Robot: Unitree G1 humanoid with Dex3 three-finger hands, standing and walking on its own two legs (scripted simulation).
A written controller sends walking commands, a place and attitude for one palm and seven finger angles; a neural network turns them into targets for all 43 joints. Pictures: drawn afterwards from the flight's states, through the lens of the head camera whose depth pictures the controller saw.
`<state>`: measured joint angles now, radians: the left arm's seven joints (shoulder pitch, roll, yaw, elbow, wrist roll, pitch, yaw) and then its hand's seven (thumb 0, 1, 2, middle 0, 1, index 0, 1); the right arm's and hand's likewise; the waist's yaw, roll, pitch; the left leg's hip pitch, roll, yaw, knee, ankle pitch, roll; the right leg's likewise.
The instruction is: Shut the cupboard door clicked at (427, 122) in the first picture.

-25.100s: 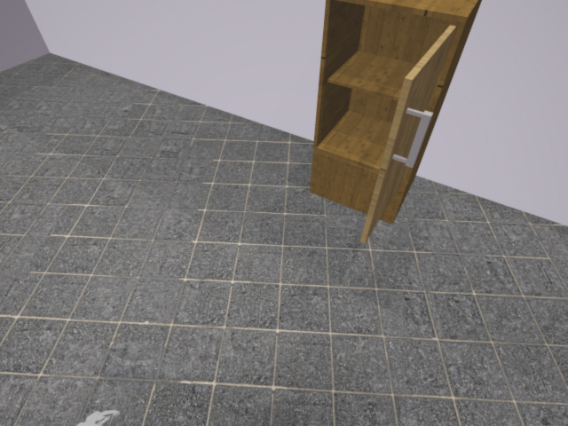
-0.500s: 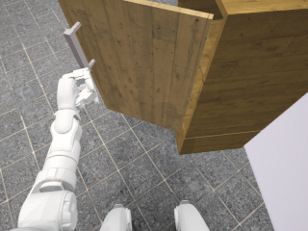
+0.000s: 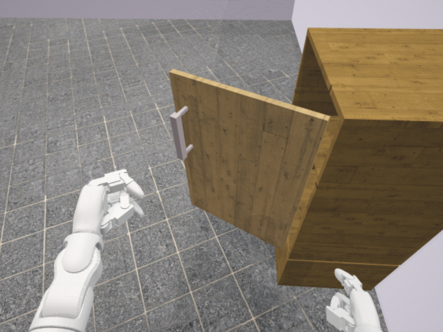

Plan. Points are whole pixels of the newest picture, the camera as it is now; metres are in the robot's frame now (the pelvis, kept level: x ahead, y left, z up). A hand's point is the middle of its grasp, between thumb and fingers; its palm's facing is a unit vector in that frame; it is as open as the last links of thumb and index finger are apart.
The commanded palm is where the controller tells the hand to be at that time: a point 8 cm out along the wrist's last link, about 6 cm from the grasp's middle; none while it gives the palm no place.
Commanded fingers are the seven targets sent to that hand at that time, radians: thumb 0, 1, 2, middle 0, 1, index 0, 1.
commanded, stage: draw the hand back to the body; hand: left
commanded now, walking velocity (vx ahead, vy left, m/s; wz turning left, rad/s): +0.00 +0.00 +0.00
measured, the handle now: (183, 133) +0.64 +0.16 -0.03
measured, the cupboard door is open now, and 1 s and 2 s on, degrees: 63 63 63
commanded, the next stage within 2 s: step back with the hand held close in 0.86 s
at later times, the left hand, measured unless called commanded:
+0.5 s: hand (19, 227) +0.20 +0.27 +0.18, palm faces +0.45 -0.77 -0.45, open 6.3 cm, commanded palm +0.16 +0.30 +0.19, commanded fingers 0.00 0.90 0.90 -0.20 -0.30 -0.20 -0.30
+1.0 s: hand (26, 233) +0.20 +0.26 +0.18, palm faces +0.44 -0.79 -0.42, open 7.4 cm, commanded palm +0.15 +0.29 +0.19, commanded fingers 0.00 0.90 0.90 -0.20 -0.30 -0.20 -0.30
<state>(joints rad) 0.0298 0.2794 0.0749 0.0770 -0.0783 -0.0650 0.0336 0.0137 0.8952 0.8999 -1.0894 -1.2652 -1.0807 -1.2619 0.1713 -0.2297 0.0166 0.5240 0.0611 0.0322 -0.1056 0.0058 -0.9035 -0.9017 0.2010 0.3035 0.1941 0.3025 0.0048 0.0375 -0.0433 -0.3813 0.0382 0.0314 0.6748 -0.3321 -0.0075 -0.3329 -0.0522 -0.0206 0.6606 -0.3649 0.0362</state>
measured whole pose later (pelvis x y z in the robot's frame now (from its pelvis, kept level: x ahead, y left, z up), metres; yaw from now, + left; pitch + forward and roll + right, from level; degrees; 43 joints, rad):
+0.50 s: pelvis +0.02 +0.00 +0.02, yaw +0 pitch -4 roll +0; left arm 0.47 0.38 0.35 -0.40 -0.07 -0.02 0.10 0.01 0.89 0.90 -0.42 -0.53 -0.41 -0.53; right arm 0.20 -0.23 0.03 0.62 0.02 -0.07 -0.09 0.01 -0.90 -0.90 0.20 0.30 0.20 0.30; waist 0.06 0.08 0.00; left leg -0.12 0.03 0.04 0.44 -0.25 -0.01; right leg -0.06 -0.05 -0.03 0.41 -0.27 0.04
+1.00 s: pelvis +0.01 -0.01 +0.02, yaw +0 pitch -5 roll +0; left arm 0.46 0.36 0.36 -0.36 -0.07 -0.06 0.10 0.01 0.89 0.90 -0.22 -0.31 -0.21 -0.30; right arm 0.20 -0.22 0.01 0.63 0.02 -0.10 -0.10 0.01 -0.90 -0.90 0.20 0.30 0.20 0.30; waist 0.05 0.08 0.03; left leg -0.09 0.05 0.04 0.40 -0.22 -0.02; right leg -0.05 -0.04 -0.03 0.38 -0.25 0.03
